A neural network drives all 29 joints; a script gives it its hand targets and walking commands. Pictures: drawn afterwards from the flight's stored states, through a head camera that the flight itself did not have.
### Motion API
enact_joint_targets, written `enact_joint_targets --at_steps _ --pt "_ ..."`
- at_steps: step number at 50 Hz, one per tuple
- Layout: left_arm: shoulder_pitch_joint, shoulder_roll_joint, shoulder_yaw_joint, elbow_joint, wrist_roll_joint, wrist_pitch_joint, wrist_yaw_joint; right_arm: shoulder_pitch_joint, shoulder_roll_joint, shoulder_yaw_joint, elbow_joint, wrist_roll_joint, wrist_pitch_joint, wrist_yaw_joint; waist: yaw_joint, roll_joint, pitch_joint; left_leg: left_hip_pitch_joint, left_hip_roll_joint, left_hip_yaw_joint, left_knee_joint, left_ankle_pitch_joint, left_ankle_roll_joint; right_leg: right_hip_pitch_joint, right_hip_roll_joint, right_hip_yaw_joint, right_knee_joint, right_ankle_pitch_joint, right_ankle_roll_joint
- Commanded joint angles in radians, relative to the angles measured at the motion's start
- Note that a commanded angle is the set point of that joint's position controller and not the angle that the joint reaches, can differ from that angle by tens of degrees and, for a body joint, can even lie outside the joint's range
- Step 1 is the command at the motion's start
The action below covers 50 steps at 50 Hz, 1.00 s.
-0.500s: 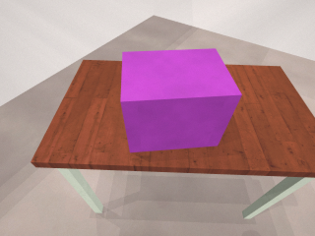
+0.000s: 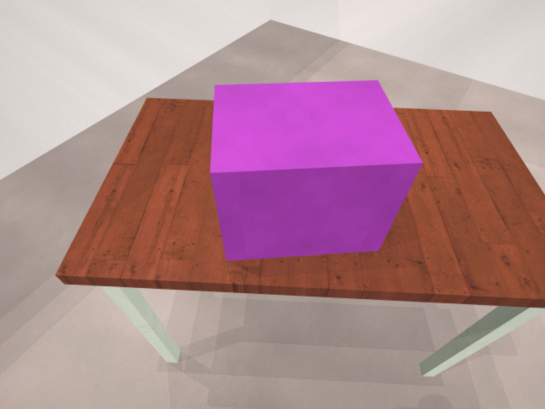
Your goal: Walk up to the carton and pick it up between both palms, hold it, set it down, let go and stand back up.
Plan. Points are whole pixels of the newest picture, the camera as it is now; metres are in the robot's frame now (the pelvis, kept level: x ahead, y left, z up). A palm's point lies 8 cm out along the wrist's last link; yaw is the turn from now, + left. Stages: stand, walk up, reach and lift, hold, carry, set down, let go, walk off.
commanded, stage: stand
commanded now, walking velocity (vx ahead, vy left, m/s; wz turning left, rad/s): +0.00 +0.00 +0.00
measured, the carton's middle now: (300, 172) +0.49 -0.03 +0.05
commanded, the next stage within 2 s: none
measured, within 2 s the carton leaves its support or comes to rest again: neither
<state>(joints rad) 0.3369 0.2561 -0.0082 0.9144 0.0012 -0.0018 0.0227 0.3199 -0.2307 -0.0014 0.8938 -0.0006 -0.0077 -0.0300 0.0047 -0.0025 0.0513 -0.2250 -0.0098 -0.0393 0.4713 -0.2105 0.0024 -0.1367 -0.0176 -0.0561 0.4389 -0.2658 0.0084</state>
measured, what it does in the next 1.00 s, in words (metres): stands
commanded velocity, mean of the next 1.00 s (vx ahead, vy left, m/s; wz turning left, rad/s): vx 0.00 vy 0.00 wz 0.00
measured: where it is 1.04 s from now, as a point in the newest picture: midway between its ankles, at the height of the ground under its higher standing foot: outside the picture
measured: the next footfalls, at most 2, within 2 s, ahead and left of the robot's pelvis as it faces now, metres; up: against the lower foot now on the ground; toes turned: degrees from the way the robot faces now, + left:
none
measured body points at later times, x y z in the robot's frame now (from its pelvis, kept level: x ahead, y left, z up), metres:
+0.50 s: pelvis +0.01 +0.00 +0.00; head +0.01 +0.00 +0.45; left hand +0.02 +0.25 -0.15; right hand +0.04 -0.25 -0.14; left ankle +0.03 +0.12 -0.74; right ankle -0.02 -0.12 -0.74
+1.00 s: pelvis +0.01 -0.01 +0.00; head +0.01 +0.00 +0.45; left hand +0.02 +0.25 -0.15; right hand +0.03 -0.25 -0.15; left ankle +0.03 +0.12 -0.74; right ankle -0.02 -0.12 -0.74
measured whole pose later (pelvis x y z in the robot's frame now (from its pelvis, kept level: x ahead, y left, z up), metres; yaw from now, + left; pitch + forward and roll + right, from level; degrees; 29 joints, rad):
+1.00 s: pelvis +0.01 -0.01 +0.00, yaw +0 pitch -2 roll +0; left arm 0.34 0.23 -0.01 0.97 0.00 -0.01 0.03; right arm 0.31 -0.21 0.01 0.99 0.00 -0.01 -0.04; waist 0.00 0.00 0.03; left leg -0.21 -0.01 -0.04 0.45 -0.21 -0.01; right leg -0.12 -0.01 -0.06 0.42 -0.27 0.00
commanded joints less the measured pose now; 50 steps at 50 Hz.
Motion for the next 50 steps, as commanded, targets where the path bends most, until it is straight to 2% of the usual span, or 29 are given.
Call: enact_joint_targets --at_steps 1,6,9,14,16,35,50 --pt "0.06 0.116 0.03 -0.029 -0.002 -0.007 0.005 0.054 -0.126 -0.03 -0.034 0.003 -0.009 -0.007 -0.002 0.01 0.049 -0.034 0.09 -0.105 -0.104 0.045 0.014 -0.054 -0.087 0.104 -0.098 0.044 -0.019" --pt "0.066 0.114 0.028 -0.016 -0.002 -0.009 0.007 0.04 -0.129 -0.031 -0.033 0.0 -0.012 -0.008 0.002 0.03 0.006 -0.011 0.092 -0.106 -0.099 0.049 0.014 -0.038 -0.089 0.101 -0.092 0.053 -0.017" --pt "0.059 0.113 0.027 -0.018 -0.004 -0.01 0.008 0.046 -0.113 -0.029 -0.026 0.003 -0.012 -0.008 -0.001 0.004 0.03 -0.021 0.088 -0.104 -0.097 0.066 0.012 -0.052 -0.091 0.099 -0.096 0.067 -0.016" --pt "0.064 0.11 0.028 -0.009 -0.001 -0.011 0.009 0.05 -0.114 -0.029 -0.019 0.0 -0.011 -0.009 -0.003 0.012 0.014 -0.004 0.092 -0.098 -0.09 0.097 0.013 -0.032 -0.093 0.1 -0.094 0.096 -0.017" --pt "0.073 0.104 0.025 -0.007 0.004 -0.012 0.008 0.051 -0.125 -0.028 -0.008 -0.001 -0.013 -0.01 -0.003 0.024 -0.012 -0.004 0.091 -0.092 -0.096 0.089 0.015 -0.024 -0.092 0.096 -0.097 0.066 -0.024" --pt "0.072 0.091 0.023 0.014 -0.001 -0.014 0.012 0.045 -0.106 -0.018 0.04 -0.001 -0.014 -0.013 -0.002 0.012 0.015 -0.002 0.092 -0.088 -0.098 0.137 0.01 -0.027 -0.095 0.091 -0.106 0.095 -0.024" --pt "0.08 0.079 0.021 0.033 -0.002 -0.013 0.015 0.049 -0.094 -0.013 0.069 -0.001 -0.011 -0.016 -0.003 0.011 0.03 -0.005 0.092 -0.085 -0.103 0.121 0.007 -0.034 -0.094 0.089 -0.114 0.083 -0.023"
